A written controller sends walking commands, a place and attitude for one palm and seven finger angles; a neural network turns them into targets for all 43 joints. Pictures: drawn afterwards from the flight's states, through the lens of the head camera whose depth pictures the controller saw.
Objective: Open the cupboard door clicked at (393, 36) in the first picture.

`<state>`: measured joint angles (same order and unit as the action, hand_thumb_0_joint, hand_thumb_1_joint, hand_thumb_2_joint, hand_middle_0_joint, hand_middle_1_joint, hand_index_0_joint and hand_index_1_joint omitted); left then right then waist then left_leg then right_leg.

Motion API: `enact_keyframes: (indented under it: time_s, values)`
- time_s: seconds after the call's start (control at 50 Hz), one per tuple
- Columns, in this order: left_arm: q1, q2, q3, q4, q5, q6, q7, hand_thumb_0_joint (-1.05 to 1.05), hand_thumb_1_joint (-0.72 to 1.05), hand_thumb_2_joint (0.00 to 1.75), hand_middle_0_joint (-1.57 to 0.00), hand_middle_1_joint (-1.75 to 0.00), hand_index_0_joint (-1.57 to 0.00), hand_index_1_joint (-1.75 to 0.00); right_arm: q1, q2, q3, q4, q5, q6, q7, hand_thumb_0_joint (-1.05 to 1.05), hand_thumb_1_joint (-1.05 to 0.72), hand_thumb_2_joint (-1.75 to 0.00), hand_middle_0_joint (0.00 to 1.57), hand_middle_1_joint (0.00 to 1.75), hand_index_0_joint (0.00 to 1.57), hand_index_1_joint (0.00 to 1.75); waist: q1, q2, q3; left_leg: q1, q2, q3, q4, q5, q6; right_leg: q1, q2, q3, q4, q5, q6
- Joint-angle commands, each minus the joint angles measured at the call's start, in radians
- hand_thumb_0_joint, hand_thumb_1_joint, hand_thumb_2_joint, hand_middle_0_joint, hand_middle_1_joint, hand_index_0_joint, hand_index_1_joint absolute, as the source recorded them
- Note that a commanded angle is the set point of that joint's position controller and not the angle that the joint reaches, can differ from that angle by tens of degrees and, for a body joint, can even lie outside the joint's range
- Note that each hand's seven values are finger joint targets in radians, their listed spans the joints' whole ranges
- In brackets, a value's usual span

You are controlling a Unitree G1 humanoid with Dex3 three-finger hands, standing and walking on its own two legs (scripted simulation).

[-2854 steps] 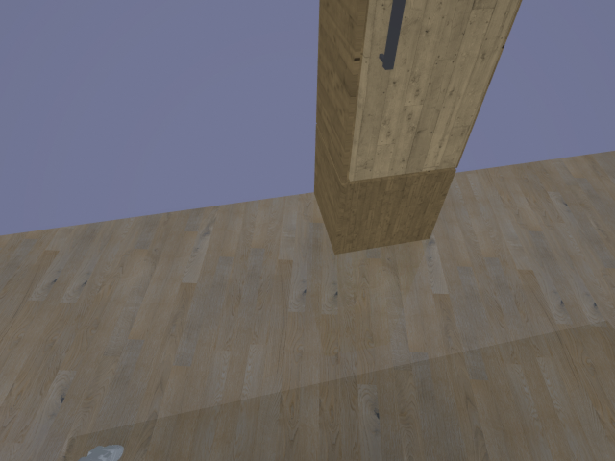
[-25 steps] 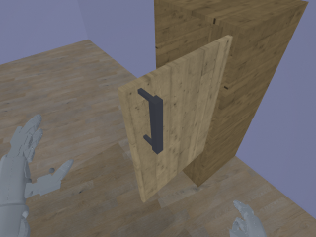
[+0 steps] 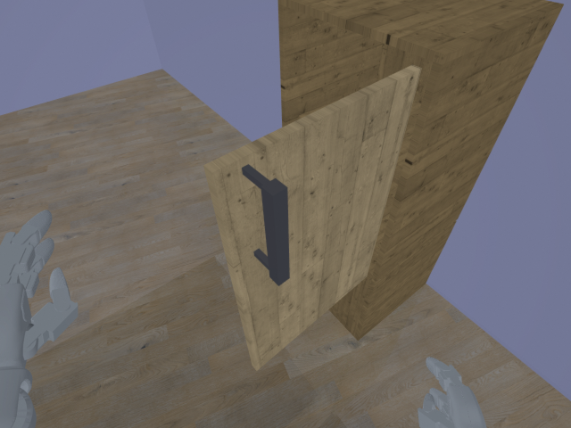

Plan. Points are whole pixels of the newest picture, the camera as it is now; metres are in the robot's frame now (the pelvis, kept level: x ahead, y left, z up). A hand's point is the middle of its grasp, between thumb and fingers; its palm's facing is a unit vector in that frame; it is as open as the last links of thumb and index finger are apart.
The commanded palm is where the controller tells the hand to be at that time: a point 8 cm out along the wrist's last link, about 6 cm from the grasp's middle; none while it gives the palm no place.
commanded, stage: draw the hand back to the body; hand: left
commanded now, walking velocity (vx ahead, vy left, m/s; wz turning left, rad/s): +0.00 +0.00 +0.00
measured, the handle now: (266, 229) +0.33 +0.07 +0.14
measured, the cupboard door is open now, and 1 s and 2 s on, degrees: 93 93 93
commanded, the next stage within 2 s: step back with the hand held close in 0.04 s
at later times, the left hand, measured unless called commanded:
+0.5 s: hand (65, 324) +0.17 +0.26 +0.14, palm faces +0.30 -0.80 -0.52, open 7.4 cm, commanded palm +0.12 +0.30 +0.17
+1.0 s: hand out of the picture +0.05 +0.30 +0.15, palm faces +0.47 -0.77 -0.44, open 7.4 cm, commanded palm -0.01 +0.34 +0.17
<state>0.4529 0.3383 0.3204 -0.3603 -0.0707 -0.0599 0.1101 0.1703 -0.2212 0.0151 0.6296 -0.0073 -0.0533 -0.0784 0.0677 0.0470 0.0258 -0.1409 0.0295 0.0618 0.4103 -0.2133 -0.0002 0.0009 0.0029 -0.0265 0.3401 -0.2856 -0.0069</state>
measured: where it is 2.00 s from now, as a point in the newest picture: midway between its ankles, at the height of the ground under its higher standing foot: outside the picture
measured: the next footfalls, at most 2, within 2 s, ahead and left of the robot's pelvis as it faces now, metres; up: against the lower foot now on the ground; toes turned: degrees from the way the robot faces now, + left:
right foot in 1.28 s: -0.27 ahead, -0.03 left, +0.00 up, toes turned -5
left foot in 1.42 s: -0.12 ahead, +0.13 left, +0.00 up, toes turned -4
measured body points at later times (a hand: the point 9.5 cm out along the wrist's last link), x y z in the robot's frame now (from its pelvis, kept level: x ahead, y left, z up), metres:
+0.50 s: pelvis -0.04 +0.01 +0.00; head -0.02 +0.00 +0.45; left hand +0.15 +0.30 +0.17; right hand +0.14 -0.24 -0.09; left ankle +0.01 +0.12 -0.74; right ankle -0.06 -0.11 -0.74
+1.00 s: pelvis -0.14 +0.04 -0.03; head -0.13 +0.05 +0.42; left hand +0.02 +0.34 +0.18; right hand +0.02 -0.20 -0.11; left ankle -0.03 +0.12 -0.74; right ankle -0.06 -0.11 -0.74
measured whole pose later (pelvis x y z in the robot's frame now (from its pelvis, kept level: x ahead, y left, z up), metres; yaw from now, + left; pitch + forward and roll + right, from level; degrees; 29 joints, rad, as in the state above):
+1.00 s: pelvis -0.14 +0.04 -0.03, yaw +1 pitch -2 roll -2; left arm 0.54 0.38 0.40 -0.54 -0.02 -0.20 0.17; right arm 0.23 -0.22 -0.01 0.62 -0.01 -0.08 -0.08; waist 0.02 0.03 0.05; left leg -0.46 -0.01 0.03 0.67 -0.29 0.02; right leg -0.37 0.00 0.02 0.60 -0.20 0.04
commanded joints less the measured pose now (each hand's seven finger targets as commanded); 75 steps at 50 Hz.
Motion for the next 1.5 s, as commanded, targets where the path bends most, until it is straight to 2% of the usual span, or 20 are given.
enact_keyframes:
  time_s: [0.0, 0.14, 0.16, 0.24, 0.46, 0.74, 0.8, 0.9, 0.94, 1.0, 1.02, 1.06, 1.18, 1.22, 1.24, 1.26, 1.32, 1.38, 1.44, 1.48]
  values:
    - [-0.08, 0.2, 0.133, -0.211, 0.001, -0.074, 0.023, 0.0, 0.9, 0.9, -0.2, -0.3, -0.2, -0.3, -0.117, -0.109, -0.042, -0.152, 0.004, -0.051, -0.01, 0.0, -0.9, -0.9, 0.2, 0.3, 0.2, 0.3, -0.002, 0.007, -0.104, 0.148, -0.003, -0.017, -0.011, 0.288, 0.021, -0.115, 0.002, 0.002, -0.056, 0.339, -0.003]
    - [-0.119, 0.198, 0.117, -0.314, -0.003, -0.092, 0.02, 0.0, 0.9, 0.9, -0.2, -0.3, -0.2, -0.3, -0.13, -0.105, -0.04, -0.169, 0.005, -0.06, -0.009, 0.0, -0.9, -0.9, 0.2, 0.3, 0.2, 0.3, -0.001, 0.03, -0.114, 0.151, -0.009, -0.02, -0.013, 0.256, 0.025, -0.116, -0.002, 0.007, -0.06, 0.321, 0.002]
    - [-0.139, 0.338, 0.248, -0.336, -0.004, -0.123, 0.023, 0.0, 0.9, 0.9, -0.2, -0.3, -0.2, -0.3, -0.116, -0.126, -0.038, -0.193, 0.017, -0.042, -0.007, 0.0, -0.9, -0.9, 0.2, 0.3, 0.2, 0.3, -0.038, 0.012, -0.036, 0.106, 0.012, -0.025, 0.04, 0.231, 0.045, -0.24, -0.052, 0.085, -0.103, 0.422, 0.008]
    - [0.053, 0.21, 0.151, -0.227, 0.006, -0.114, 0.003, 0.0, 0.9, 0.9, -0.2, -0.3, -0.2, -0.3, -0.103, -0.12, -0.051, -0.197, 0.017, 0.007, -0.006, 0.0, -0.9, -0.9, 0.2, 0.3, 0.2, 0.3, -0.045, -0.051, -0.117, 0.085, 0.027, -0.017, 0.078, 0.299, 0.037, -0.208, -0.086, 0.071, -0.027, 0.57, 0.025]
    - [0.107, 0.276, 0.216, -0.327, 0.003, -0.113, 0.036, 0.0, 0.9, 0.9, -0.2, -0.3, -0.2, -0.3, -0.084, -0.118, -0.069, -0.256, 0.033, 0.042, -0.021, 0.0, -0.9, -0.9, 0.2, 0.3, 0.2, 0.3, -0.048, -0.022, -0.2, 0.044, 0.079, -0.031, 0.075, 0.413, 0.031, -0.212, -0.067, 0.066, 0.079, 0.498, 0.024]
    - [0.112, 0.241, 0.245, -0.354, 0.031, -0.195, 0.065, 0.0, 0.9, 0.9, -0.2, -0.3, -0.2, -0.3, -0.047, -0.14, -0.075, -0.253, 0.024, -0.05, -0.016, 0.0, -0.9, -0.9, 0.2, 0.3, 0.2, 0.3, -0.053, 0.136, -0.089, -0.463, 0.162, -0.199, -0.184, -0.432, 0.074, -0.083, 0.034, 0.019, 0.26, -0.059, 0.004]
    - [0.101, 0.255, 0.247, -0.376, 0.028, -0.206, 0.066, 0.0, 0.9, 0.9, -0.2, -0.3, -0.2, -0.3, -0.037, -0.134, -0.079, -0.238, 0.019, -0.071, -0.013, 0.0, -0.9, -0.9, 0.2, 0.3, 0.2, 0.3, -0.059, 0.069, -0.1, -0.366, 0.105, -0.145, -0.081, -0.386, 0.048, -0.204, 0.001, 0.082, 0.149, -0.141, -0.019]
    - [0.003, 0.239, 0.2, -0.36, 0.042, -0.202, 0.09, 0.0, 0.9, 0.9, -0.2, -0.3, -0.2, -0.3, 0.002, -0.113, -0.078, -0.151, 0.002, -0.08, -0.009, 0.0, -0.9, -0.9, 0.2, 0.3, 0.2, 0.3, -0.089, -0.177, -0.089, -0.01, -0.024, -0.064, 0.419, -0.166, -0.006, -0.664, -0.244, 0.301, -0.085, -0.201, -0.12]
    - [-0.039, 0.241, 0.195, -0.341, 0.043, -0.194, 0.092, 0.0, 0.9, 0.9, -0.2, -0.3, -0.2, -0.3, -0.01, -0.112, -0.069, -0.151, 0.005, -0.077, -0.016, 0.0, -0.9, -0.9, 0.2, 0.3, 0.2, 0.3, -0.095, -0.167, -0.042, -0.048, 0.007, -0.109, 0.242, -0.179, 0.011, -0.628, -0.172, 0.198, 0.012, -0.155, -0.067]
    - [-0.053, 0.279, 0.255, -0.375, 0.048, -0.224, 0.092, 0.0, 0.9, 0.9, -0.2, -0.3, -0.2, -0.3, -0.07, -0.153, -0.068, -0.183, 0.003, -0.1, -0.038, 0.0, -0.9, -0.9, 0.2, 0.3, 0.2, 0.3, -0.075, 0.297, -0.033, -0.533, 0.302, -0.509, -0.336, -0.657, 0.131, -0.23, 0.089, 0.031, 0.569, -0.169, 0.037]
    - [-0.054, 0.288, 0.282, -0.387, 0.046, -0.228, 0.09, 0.0, 0.9, 0.9, -0.2, -0.3, -0.2, -0.3, -0.045, -0.125, -0.075, -0.175, -0.006, -0.107, -0.033, 0.0, -0.9, -0.9, 0.2, 0.3, 0.2, 0.3, -0.073, 0.257, -0.103, -0.572, 0.343, -0.527, -0.378, -0.601, 0.157, -0.161, 0.103, 0.064, 0.805, -0.201, 0.027]
    - [-0.006, 0.268, 0.263, -0.364, 0.028, -0.233, 0.079, 0.0, 0.9, 0.9, -0.2, -0.3, -0.2, -0.3, -0.049, -0.12, -0.093, -0.155, -0.003, -0.117, -0.004, 0.0, -0.9, -0.9, 0.2, 0.3, 0.2, 0.3, -0.058, 0.112, -0.136, -0.427, 0.283, -0.362, -0.276, -0.394, 0.132, -0.248, 0.106, 0.063, 0.857, -0.23, 0.013]
    - [0.05, 0.225, 0.186, -0.41, -0.01, -0.222, 0.067, 0.0, 0.9, 0.9, -0.2, -0.3, -0.2, -0.3, -0.054, -0.095, -0.065, -0.141, -0.003, -0.126, 0.036, 0.0, -0.9, -0.9, 0.2, 0.3, 0.2, 0.3, -0.053, 0.236, -0.169, -0.246, 0.177, -0.175, -0.276, -0.26, 0.001, -0.136, 0.102, -0.057, 0.225, -0.287, -0.033]
    - [0.019, 0.257, 0.193, -0.405, -0.009, -0.241, 0.055, 0.0, 0.9, 0.9, -0.2, -0.3, -0.2, -0.3, -0.03, -0.082, -0.066, -0.128, -0.004, -0.109, 0.038, 0.0, -0.9, -0.9, 0.2, 0.3, 0.2, 0.3, -0.065, 0.046, -0.135, -0.121, 0.084, -0.072, 0.0, -0.117, -0.056, -0.251, -0.054, 0.102, -0.124, -0.168, -0.077]
    - [0.005, 0.313, 0.229, -0.405, 0.0, -0.25, 0.058, 0.0, 0.9, 0.9, -0.2, -0.3, -0.2, -0.3, -0.031, -0.082, -0.066, -0.125, -0.002, -0.097, 0.031, 0.0, -0.9, -0.9, 0.2, 0.3, 0.2, 0.3, -0.066, -0.151, -0.105, -0.013, 0.004, -0.036, 0.326, -0.075, -0.068, -0.483, -0.243, 0.333, -0.224, -0.137, -0.136]
    - [-0.028, 0.344, 0.252, -0.404, -0.004, -0.254, 0.066, 0.0, 0.9, 0.9, -0.2, -0.3, -0.2, -0.3, -0.053, -0.082, -0.056, -0.128, -0.017, -0.101, 0.023, 0.0, -0.9, -0.9, 0.2, 0.3, 0.2, 0.3, -0.055, -0.161, -0.098, -0.105, -0.027, -0.051, 0.508, -0.154, -0.065, -0.48, -0.346, 0.342, -0.187, 0.091, -0.193]
    - [0.005, 0.284, 0.232, -0.335, 0.002, -0.186, 0.053, 0.0, 0.9, 0.9, -0.2, -0.3, -0.2, -0.3, -0.042, -0.088, -0.055, -0.147, 0.019, -0.1, -0.001, 0.0, -0.9, -0.9, 0.2, 0.3, 0.2, 0.3, -0.08, -0.223, -0.112, -0.215, -0.001, -0.113, 0.392, -0.106, -0.012, -0.256, -0.233, 0.186, 0.064, 0.461, -0.133]
    - [-0.006, 0.261, 0.221, -0.326, -0.001, -0.168, 0.05, 0.0, 0.9, 0.9, -0.2, -0.3, -0.2, -0.3, -0.038, -0.115, -0.043, -0.145, 0.018, -0.109, -0.023, 0.0, -0.9, -0.9, 0.2, 0.3, 0.2, 0.3, -0.079, 0.074, -0.113, 0.012, 0.079, -0.184, -0.009, 0.222, 0.036, -0.294, -0.031, 0.051, 0.182, 0.16, 0.007]
    - [0.015, 0.259, 0.206, -0.307, 0.005, -0.18, 0.05, 0.0, 0.9, 0.9, -0.2, -0.3, -0.2, -0.3, -0.042, -0.109, -0.04, -0.143, 0.006, -0.139, -0.022, 0.0, -0.9, -0.9, 0.2, 0.3, 0.2, 0.3, -0.078, 0.182, -0.091, -0.102, 0.189, -0.44, -0.281, -0.243, 0.046, -0.246, 0.055, 0.036, 0.264, -0.171, 0.017]
    - [0.028, 0.259, 0.207, -0.372, 0.019, -0.184, 0.058, 0.0, 0.9, 0.9, -0.2, -0.3, -0.2, -0.3, -0.05, -0.105, -0.041, -0.149, -0.009, -0.135, -0.014, 0.0, -0.9, -0.9, 0.2, 0.3, 0.2, 0.3, -0.066, 0.232, -0.057, -0.253, 0.182, -0.416, -0.41, -0.506, -0.006, -0.157, 0.083, 0.019, 0.342, -0.204, -0.005]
